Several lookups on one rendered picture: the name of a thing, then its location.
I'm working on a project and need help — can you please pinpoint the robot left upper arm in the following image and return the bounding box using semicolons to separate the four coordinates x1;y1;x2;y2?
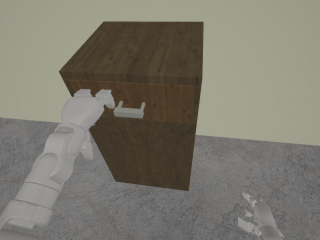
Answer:
0;228;40;240

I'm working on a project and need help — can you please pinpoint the robot right hand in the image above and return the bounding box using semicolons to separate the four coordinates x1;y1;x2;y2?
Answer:
238;190;277;236

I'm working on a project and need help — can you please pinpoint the left robot forearm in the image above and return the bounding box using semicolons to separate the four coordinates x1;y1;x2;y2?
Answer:
0;122;87;231

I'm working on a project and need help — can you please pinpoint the robot left hand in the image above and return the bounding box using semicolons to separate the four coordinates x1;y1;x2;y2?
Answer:
60;89;115;160

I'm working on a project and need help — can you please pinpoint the right robot forearm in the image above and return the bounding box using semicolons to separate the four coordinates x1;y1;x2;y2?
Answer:
257;225;286;240

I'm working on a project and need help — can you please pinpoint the handle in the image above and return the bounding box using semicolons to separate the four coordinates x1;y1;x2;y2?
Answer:
113;101;146;119

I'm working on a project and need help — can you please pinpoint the cabinet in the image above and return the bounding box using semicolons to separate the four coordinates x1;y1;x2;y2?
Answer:
59;21;204;191

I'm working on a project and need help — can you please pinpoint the drawer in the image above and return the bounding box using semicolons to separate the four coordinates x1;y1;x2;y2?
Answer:
69;79;194;123

